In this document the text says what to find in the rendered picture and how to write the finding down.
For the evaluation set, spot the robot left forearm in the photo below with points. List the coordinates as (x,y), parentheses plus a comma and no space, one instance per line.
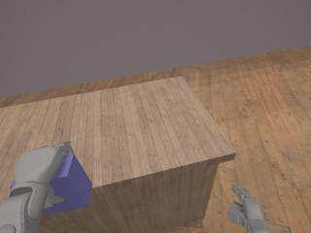
(23,209)

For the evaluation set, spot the table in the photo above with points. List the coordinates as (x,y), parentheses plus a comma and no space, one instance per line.
(150,150)

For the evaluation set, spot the sponge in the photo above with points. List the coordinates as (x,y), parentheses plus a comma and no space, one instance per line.
(70,182)

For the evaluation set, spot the robot right hand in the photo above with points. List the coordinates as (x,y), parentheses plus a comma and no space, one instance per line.
(241,214)

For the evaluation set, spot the robot right forearm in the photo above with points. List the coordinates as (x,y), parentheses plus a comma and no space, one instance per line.
(257,225)

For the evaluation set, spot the robot left hand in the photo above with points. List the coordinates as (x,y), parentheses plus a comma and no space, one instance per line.
(40,165)

